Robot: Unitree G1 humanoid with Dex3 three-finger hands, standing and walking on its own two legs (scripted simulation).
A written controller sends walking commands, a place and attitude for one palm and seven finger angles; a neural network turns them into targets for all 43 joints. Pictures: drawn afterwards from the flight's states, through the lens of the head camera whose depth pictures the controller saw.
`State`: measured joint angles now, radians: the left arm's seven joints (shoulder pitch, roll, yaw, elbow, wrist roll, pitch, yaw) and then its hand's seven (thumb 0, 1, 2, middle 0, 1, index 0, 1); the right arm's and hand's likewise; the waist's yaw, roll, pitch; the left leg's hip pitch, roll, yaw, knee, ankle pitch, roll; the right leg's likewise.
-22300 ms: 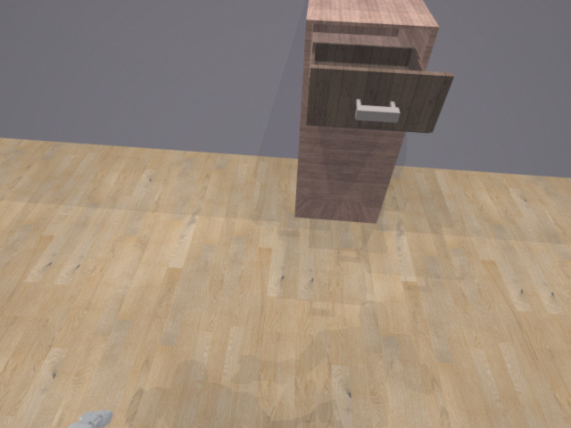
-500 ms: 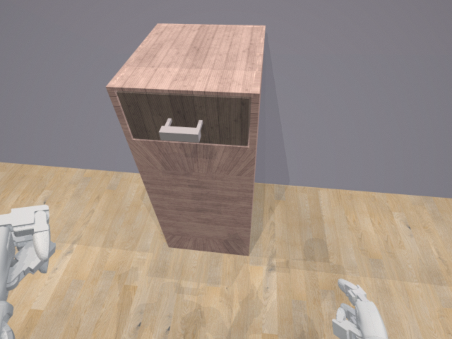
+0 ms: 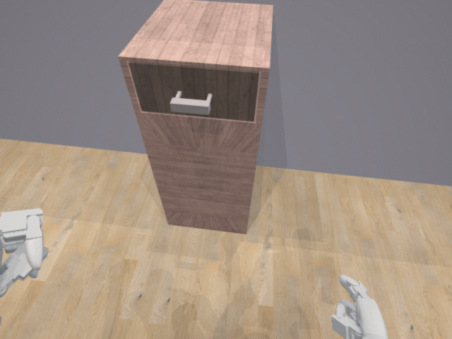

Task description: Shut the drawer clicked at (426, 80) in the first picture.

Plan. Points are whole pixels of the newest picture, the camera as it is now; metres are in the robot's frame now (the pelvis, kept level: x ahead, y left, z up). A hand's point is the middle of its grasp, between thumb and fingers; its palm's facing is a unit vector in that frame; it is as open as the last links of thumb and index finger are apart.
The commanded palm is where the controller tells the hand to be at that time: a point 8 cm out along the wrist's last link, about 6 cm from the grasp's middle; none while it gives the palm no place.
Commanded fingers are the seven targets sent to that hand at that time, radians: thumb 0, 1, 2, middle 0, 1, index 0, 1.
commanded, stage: step back with the hand held close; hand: left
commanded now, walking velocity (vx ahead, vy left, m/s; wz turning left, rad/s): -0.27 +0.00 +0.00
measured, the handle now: (192, 101) +0.69 +0.15 +0.03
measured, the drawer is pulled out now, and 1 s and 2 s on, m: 0.00 0.00 0.00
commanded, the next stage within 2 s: stop stepping back and stand still in 0.54 s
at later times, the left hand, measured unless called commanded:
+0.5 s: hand (36, 314) +0.12 +0.21 +0.16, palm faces +0.23 -0.83 -0.51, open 3.3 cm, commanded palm +0.05 +0.27 +0.18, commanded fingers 0.00 0.90 0.90 -1.40 -1.60 -1.40 -1.60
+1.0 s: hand out of the picture +0.01 +0.22 +0.17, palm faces +0.29 -0.83 -0.48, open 3.3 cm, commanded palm -0.04 +0.28 +0.18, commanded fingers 0.00 0.90 0.90 -1.40 -1.60 -1.40 -1.60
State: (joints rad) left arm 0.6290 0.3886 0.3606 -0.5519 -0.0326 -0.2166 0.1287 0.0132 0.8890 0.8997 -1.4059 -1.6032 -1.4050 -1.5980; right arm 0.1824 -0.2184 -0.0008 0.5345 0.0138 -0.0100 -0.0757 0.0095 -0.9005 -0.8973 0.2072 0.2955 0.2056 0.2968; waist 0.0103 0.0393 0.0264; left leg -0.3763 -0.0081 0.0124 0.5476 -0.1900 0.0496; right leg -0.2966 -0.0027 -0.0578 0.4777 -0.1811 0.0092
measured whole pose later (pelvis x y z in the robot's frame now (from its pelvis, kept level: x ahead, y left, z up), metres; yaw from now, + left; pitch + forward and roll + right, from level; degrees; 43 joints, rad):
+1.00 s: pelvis -0.18 +0.00 +0.00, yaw +0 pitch +1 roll +0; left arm 0.67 0.45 0.37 -0.68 -0.03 -0.21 0.14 0.02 0.89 0.90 -1.41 -1.60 -1.40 -1.60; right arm 0.23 -0.14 0.04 0.57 -0.01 -0.14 -0.05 0.01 -0.90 -0.90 0.21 0.30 0.21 0.30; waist -0.01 -0.07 0.01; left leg -0.36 -0.02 0.00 0.41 -0.08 0.02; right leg -0.20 0.02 -0.02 0.54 -0.43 -0.01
